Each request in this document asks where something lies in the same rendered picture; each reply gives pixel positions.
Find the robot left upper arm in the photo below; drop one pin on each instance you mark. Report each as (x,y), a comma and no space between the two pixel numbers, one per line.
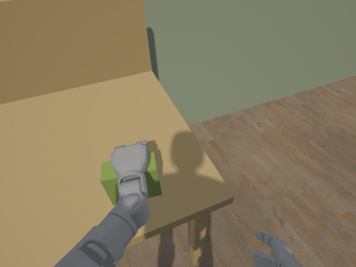
(80,259)

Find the robot right hand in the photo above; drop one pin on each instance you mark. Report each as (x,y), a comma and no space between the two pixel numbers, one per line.
(279,250)

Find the table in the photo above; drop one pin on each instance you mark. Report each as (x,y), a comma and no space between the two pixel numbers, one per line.
(75,82)

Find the robot left hand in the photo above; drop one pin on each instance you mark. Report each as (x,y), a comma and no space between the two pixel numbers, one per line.
(130,158)

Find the sponge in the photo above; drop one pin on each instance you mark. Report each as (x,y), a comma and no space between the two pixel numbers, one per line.
(109,179)

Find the left robot forearm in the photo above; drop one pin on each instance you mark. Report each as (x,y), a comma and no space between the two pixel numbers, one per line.
(105,243)

